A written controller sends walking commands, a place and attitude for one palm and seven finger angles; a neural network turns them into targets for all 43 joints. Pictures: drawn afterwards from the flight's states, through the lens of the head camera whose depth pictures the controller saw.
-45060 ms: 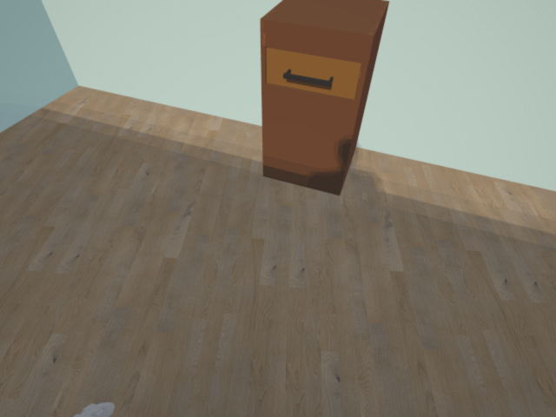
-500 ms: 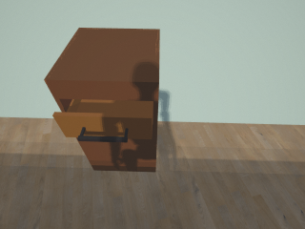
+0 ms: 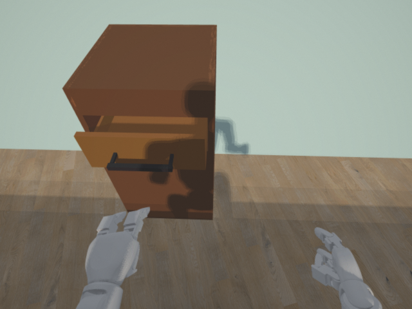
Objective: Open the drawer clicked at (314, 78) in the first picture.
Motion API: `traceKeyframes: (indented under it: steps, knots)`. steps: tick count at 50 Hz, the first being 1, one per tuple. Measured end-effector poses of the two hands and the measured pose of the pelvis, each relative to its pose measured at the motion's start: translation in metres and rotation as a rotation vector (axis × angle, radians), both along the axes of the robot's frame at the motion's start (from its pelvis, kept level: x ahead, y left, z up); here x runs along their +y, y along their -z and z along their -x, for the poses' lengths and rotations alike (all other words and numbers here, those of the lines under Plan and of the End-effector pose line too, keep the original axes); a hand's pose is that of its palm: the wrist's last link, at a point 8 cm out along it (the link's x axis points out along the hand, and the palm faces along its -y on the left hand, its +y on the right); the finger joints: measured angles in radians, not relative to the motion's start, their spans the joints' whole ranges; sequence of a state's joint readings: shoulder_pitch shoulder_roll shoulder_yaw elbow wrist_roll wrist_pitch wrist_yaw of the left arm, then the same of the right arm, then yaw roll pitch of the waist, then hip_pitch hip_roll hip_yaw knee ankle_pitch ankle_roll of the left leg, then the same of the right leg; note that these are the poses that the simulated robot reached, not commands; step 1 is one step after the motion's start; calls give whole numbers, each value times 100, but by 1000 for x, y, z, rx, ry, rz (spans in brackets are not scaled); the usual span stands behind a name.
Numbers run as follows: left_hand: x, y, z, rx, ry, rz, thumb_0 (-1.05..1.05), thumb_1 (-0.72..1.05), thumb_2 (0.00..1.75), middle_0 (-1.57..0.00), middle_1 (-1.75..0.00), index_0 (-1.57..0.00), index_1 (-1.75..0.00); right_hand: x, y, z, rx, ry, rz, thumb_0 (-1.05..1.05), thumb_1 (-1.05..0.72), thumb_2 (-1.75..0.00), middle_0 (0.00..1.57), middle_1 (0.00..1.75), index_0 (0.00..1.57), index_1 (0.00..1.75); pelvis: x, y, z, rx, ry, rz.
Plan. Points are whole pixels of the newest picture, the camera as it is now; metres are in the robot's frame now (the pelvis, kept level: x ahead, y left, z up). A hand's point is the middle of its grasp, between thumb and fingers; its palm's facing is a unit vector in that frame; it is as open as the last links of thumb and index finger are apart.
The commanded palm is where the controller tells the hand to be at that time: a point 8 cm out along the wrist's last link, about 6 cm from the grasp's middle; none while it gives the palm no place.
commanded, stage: raise the hand with hooked fingers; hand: left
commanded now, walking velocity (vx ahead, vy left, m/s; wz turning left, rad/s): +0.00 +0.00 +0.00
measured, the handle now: (141, 162) +0.52 +0.27 -0.12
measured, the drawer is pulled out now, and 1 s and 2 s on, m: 0.09 0.09 0.09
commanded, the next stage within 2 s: move the hooked fingers above the handle in 1.48 s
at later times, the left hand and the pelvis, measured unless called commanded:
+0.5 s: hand (99, 228) +0.25 +0.24 +0.02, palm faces -0.02 -0.13 -0.99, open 11.5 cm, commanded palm +0.22 +0.25 +0.08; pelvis +0.00 +0.02 +0.01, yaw +1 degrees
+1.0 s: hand (75, 177) +0.31 +0.29 +0.10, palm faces +0.07 -0.06 -1.00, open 13.7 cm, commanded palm +0.28 +0.28 +0.15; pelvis +0.02 +0.03 +0.03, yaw +3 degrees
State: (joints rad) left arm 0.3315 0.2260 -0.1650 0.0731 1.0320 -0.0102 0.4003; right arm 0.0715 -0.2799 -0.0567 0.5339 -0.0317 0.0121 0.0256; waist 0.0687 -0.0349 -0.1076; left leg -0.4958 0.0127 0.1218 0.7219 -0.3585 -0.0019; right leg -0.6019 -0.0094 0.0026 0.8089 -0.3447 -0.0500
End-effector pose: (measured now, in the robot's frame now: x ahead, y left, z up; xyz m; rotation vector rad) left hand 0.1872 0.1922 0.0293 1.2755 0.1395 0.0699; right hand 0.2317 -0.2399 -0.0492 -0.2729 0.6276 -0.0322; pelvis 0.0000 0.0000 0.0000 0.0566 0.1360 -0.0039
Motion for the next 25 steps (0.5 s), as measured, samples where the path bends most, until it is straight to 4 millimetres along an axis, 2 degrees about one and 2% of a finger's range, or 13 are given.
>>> traceKeyframes:
  steps: [4, 7, 11, 16, 20, 25]
  knots:
    - [16, 16, 37, 35, -53, -135, 0, 52, 73, -24, -55, -24, -55, 18, 6, -14, 25, -66, 5, 1, -91, -90, 20, 29, 20, 29, -4, 6, 6, 1, -21, 7]
    - [37, 11, 44, -5, -94, -222, 0, 44, 70, -25, -59, -26, -59, 36, 18, -16, 40, -100, -12, 1, -91, -90, 20, 30, 20, 29, -6, 11, 11, -3, -47, 18]
    - [55, -15, 23, -102, -128, -241, 1, 34, 66, -26, -65, -27, -65, 58, 36, -4, 67, -112, -60, 1, -91, -90, 20, 30, 20, 29, -4, 14, 17, -25, -74, 34]
    - [53, -43, -19, -127, -115, -214, 1, 22, 61, -27, -73, -27, -73, 72, 47, 29, 148, -76, -111, 1, -90, -90, 21, 30, 20, 30, 3, 4, 17, -44, -67, 36]
    - [47, -47, -39, -52, -75, -190, 1, 14, 57, -27, -79, -28, -79, 65, 48, 55, 223, -15, -109, 1, -90, -90, 21, 30, 21, 30, 9, -6, 12, -53, -41, 31]
    - [53, -46, -40, -1, -33, -162, 0, 3, 52, -28, -86, -28, -86, 42, 45, 74, 278, 55, -52, 1, -90, -90, 21, 30, 21, 30, 17, -13, 3, -66, -25, 34]
